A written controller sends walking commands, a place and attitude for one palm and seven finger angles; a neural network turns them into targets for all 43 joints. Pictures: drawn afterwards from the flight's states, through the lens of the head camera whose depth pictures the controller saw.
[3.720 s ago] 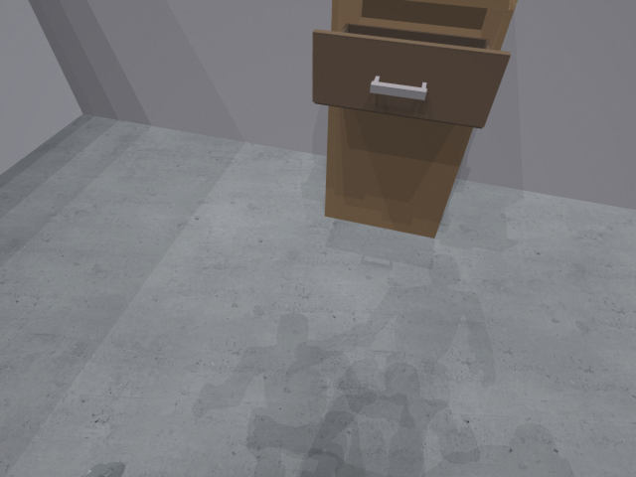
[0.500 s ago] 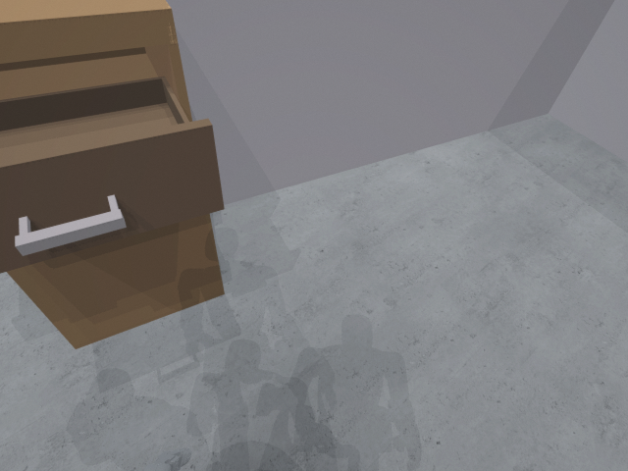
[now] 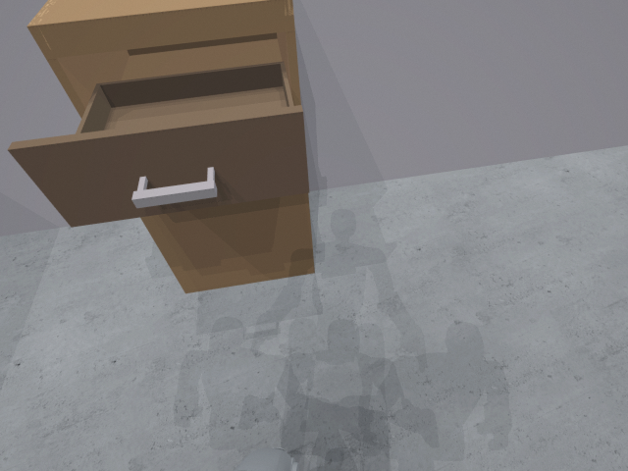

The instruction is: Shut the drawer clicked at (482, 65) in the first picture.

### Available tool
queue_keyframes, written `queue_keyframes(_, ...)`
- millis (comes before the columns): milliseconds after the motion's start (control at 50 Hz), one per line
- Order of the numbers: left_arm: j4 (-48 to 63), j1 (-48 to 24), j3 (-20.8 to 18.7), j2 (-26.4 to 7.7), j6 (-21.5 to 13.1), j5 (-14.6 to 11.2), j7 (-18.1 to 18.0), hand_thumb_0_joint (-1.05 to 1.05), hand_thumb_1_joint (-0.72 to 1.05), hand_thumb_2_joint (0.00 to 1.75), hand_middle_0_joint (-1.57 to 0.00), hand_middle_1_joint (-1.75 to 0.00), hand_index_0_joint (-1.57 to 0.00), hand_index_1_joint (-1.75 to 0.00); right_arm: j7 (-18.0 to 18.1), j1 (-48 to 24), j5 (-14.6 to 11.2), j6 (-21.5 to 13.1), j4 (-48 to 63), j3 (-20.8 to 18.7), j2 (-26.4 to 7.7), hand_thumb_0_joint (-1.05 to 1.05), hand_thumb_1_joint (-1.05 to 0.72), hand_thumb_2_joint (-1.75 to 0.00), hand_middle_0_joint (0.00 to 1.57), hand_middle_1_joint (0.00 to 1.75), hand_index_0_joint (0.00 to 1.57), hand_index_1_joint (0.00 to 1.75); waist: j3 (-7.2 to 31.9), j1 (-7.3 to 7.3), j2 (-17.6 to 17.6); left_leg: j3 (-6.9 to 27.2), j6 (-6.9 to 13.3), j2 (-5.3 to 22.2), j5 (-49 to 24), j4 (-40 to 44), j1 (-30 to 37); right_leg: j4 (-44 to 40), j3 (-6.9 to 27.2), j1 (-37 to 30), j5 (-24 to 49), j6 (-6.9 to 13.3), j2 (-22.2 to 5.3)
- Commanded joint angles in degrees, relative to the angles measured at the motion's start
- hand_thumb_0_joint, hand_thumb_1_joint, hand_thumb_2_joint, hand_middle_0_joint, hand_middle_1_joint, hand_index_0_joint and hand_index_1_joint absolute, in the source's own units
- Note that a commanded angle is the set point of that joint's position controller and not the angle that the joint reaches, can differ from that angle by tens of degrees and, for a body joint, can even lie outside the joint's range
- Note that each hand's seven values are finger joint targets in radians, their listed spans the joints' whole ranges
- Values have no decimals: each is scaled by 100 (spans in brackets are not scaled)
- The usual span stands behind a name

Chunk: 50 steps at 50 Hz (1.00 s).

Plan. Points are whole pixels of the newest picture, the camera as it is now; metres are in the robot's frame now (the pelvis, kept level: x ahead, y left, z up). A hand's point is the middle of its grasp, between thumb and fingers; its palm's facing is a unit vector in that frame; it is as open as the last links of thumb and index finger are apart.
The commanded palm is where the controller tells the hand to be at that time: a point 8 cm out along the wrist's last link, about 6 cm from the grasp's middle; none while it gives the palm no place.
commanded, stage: turn to face it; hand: left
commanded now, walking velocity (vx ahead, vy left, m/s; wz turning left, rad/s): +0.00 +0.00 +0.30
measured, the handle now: (176, 185) +0.53 +0.26 +0.04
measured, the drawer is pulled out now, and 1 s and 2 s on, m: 0.30 0.30 0.30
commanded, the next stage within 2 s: take the last steps up to it in 0.16 s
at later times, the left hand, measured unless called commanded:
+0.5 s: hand out of the picture -0.04 +0.24 -0.17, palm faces +0.19 -0.96 -0.20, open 7.4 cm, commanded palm none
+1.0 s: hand out of the picture +0.05 +0.15 -0.16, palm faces +0.22 -0.96 -0.16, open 7.3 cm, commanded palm none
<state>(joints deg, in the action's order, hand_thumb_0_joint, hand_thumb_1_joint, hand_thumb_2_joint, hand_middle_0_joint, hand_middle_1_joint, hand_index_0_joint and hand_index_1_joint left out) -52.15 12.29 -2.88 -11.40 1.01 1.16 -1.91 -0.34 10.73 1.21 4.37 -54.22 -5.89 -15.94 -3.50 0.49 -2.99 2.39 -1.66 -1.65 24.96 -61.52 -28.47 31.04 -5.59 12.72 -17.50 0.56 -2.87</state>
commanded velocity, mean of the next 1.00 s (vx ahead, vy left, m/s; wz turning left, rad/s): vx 0.22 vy -0.04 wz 0.08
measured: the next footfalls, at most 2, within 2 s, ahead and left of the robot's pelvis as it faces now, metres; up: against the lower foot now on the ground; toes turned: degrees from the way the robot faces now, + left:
left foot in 0.26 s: +0.00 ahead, +0.14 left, +0.00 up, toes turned +10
right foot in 0.74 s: +0.11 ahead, -0.10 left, +0.00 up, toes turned +3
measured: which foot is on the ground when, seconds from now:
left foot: up 0.00-0.24, down 0.26-0.74, up 0.76-1.00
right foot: down 0.00-0.26, up 0.28-0.72, down 0.74-1.00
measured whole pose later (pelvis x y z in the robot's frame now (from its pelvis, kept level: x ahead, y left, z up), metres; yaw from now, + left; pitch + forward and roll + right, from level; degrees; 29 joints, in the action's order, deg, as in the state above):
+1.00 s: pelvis +0.11 +0.00 +0.01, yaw +10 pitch -1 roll +0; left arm -63.7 21.8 -1.4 -6.4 -3.2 1.4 -1.2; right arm -0.5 15.3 1.5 0.1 -61.3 -4.1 -9.7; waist -0.9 0.1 -0.8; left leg -4.5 -0.9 6.2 15.3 -54.2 -29.8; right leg 19.4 -7.0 3.3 -15.3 2.2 0.3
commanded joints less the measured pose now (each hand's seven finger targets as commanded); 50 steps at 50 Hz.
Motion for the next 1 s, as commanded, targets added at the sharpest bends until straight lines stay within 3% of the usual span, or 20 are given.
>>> queue_keyframes(0, 373, 82, -195, -997, -154, 44, -36, 0, 90, 90, -20, -30, -20, -30, -82, -231, 1, -104, 452, 56, -182, 0, -90, -90, 20, 30, 20, 30, 87, -54, 1316, -240, -135, 251, -90, -365, -185, -1186, 811, -143, 2200, 695, -1448)
queue_keyframes(120, 106, 657, -260, -1338, -120, 83, -17, 0, 90, 90, -20, -30, -20, -30, -59, -802, -68, -181, 586, 200, -61, 0, -90, -90, 20, 30, 20, 30, 323, -392, 1484, -606, -81, 165, 280, 1513, 541, -856, 749, -663, 3307, 840, -1648)
queue_keyframes(160, 57, 572, -279, -1342, -104, 76, -13, 0, 90, 90, -20, -30, -20, -30, -35, -558, -80, -228, 516, 212, -52, 0, -90, -90, 20, 30, 20, 30, 501, -272, 1450, -721, -48, 118, -35, 2342, 956, -586, 618, -773, 3446, 702, -1583)
queue_keyframes(200, 23, 428, -270, -1285, -61, -8, -2, 0, 90, 90, -20, -30, -20, -30, -17, -174, -59, -297, 374, 216, -171, 0, -90, -90, 20, 30, 20, 30, 620, -38, 1261, -736, 35, 183, -1238, 3687, 1970, -62, 290, -309, 2851, 274, -1373)
queue_keyframes(220, 83, 482, -239, -1052, -35, -46, 18, 0, 90, 90, -20, -30, -20, -30, 0, 45, -26, -365, 342, 141, -549, 0, -90, -90, 20, 30, 20, 30, 894, 75, 331, -8, 283, 888, -2384, 4056, 2827, 732, -33, 358, 1823, -52, -1021)
queue_keyframes(240, 234, 528, -125, -656, -11, -70, 54, 0, 90, 90, -20, -30, -20, -30, 23, 198, 17, -377, 351, 50, -1059, 0, -90, -90, 20, 30, 20, 30, 877, 101, -1238, 1555, 1007, 2263, -4511, 4053, 3296, 1677, -235, 1625, -1174, -422, -381)
queue_keyframes(260, 263, 260, -56, -664, 36, -11, 9, 0, 90, 90, -20, -30, -20, -30, 42, 342, 4, -327, 262, 65, -1137, 0, -90, -90, 20, 30, 20, 30, 885, 236, -1069, 1532, 1398, 2502, -4156, 4127, 2814, 2366, 170, 1432, -2034, -374, -307)
queue_keyframes(300, 112, -46, -95, -688, 46, 4, 67, 0, 90, 90, -20, -30, -20, -30, 154, 214, 43, -380, 193, 138, -815, 0, -90, -90, 20, 30, 20, 30, 336, 225, -982, 1519, 1381, 2082, -2310, 4532, 2360, 3053, 488, 1878, -1491, -316, -227)
queue_keyframes(340, -146, 232, -76, -596, 0, 33, 173, 0, 90, 90, -20, -30, -20, -30, 163, -18, 29, -466, 196, 230, -482, 0, -90, -90, 20, 30, 20, 30, -17, 11, -638, 1093, 1176, 1686, -1277, 4851, 2045, 3121, 465, 1820, -738, -285, -247)
queue_keyframes(460, -320, 184, -9, -458, -62, 51, 254, 0, 90, 90, -20, -30, -20, -30, 181, 718, 9, -610, -172, 185, -289, 0, -90, -90, 20, 30, 20, 30, -190, 140, -332, 1019, 1237, 1639, -574, 5227, 2274, 2185, 347, 1849, -362, -273, -252)
queue_keyframes(580, -271, -115, -18, -288, -119, 35, 312, 0, 90, 90, -20, -30, -20, -30, 170, 891, 63, -623, -380, 133, -431, 0, -90, -90, 20, 30, 20, 30, -341, 190, -504, 1037, 1214, 1714, 24, 5259, 1916, 999, 192, 1261, -416, -202, -175)
queue_keyframes(660, -560, 512, -77, -283, -206, 27, 298, 0, 90, 90, -20, -30, -20, -30, 162, 811, 39, -611, -515, 154, -331, 0, -90, -90, 20, 30, 20, 30, -124, -167, -148, 740, 938, 1428, 42, 4498, 1203, -265, -3, -345, 193, -142, 114)
queue_keyframes(680, -713, 911, -112, -382, -260, 41, 265, 0, 90, 90, -20, -30, -20, -30, 154, 783, 15, -625, -535, 189, -187, 0, -90, -90, 20, 30, 20, 30, -41, -356, 209, 426, 721, 1107, 119, 3838, 778, -736, 232, -1050, 150, -76, -28)
queue_keyframes(700, -870, 1381, -178, -747, -333, 73, 210, 0, 90, 90, -20, -30, -20, -30, 133, 837, -42, -655, -485, 261, 146, 0, -90, -90, 20, 30, 20, 30, 97, -530, 1131, -267, 443, 544, 365, 2477, -207, -1358, 1535, -1900, -910, 264, -1018)
queue_keyframes(720, -950, 1864, -271, -1163, -320, 33, 166, 0, 90, 90, -20, -30, -20, -30, 97, 470, -29, -669, -225, 310, 269, 0, -90, -90, 20, 30, 20, 30, 7, -774, 1984, -734, 321, 211, 973, 1153, -1015, -2182, 3081, -1944, -1609, 835, -2033)
queue_keyframes(740, -979, 1874, -253, -1107, -347, -32, 131, 0, 90, 90, -20, -30, -20, -30, 76, 270, 13, -632, -196, 247, 8, 0, -90, -90, 20, 30, 20, 30, -29, -756, 1715, -322, 378, 469, 720, 385, -1078, -2483, 3356, -1406, -2292, 1027, -2100)
queue_keyframes(760, -947, 1615, -238, -967, -339, -31, 97, 0, 90, 90, -20, -30, -20, -30, 53, 192, 11, -606, -200, 195, 46, 0, -90, -90, 20, 30, 20, 30, -172, -621, 1545, -279, 390, 581, 355, -75, -1149, -2582, 3244, -1158, -2386, 1059, -2064)
queue_keyframes(820, -780, 916, -94, -412, -419, 2, 50, 0, 90, 90, -20, -30, -20, -30, -2, 571, 54, -550, -457, 189, 298, 0, -90, -90, 20, 30, 20, 30, -315, -99, 570, -368, 208, 852, -585, -135, -676, -2315, 1703, -412, -692, 852, -1510)
queue_keyframes(880, -906, 1090, -22, -281, -503, 2, 55, 0, 90, 90, -20, -30, -20, -30, -30, 573, 48, -520, -472, 192, 482, 0, -90, -90, 20, 30, 20, 30, -405, -38, 801, -582, 88, 841, -985, 238, -533, -2270, 1047, -278, 653, 793, -1243)
queue_keyframes(980, -1113, 1408, -11, -341, -559, 20, 38, 0, 90, 90, -20, -30, -20, -30, -89, -99, 9, -581, -209, 219, 535, 0, -90, -90, 20, 30, 20, 30, -434, -156, 937, -766, 49, 826, -1122, 1339, -489, -2044, 884, -612, 1721, 866, -1222)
